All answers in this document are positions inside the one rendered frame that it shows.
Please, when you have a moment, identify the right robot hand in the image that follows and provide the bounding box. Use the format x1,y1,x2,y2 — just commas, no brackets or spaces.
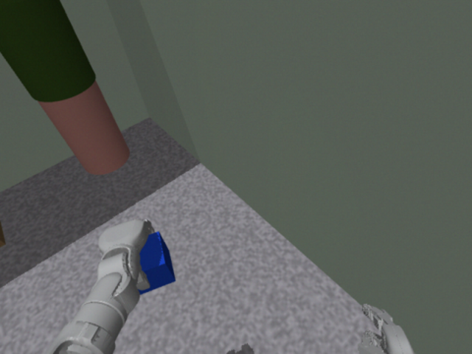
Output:
358,304,414,354

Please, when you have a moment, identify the left robot hand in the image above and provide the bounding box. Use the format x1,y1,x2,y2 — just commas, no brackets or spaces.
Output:
98,219,155,291

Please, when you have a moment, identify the potted plant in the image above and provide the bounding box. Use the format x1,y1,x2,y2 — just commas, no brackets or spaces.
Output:
0,0,130,175

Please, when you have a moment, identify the left robot arm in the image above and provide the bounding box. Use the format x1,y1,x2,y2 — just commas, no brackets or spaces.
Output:
45,244,140,354

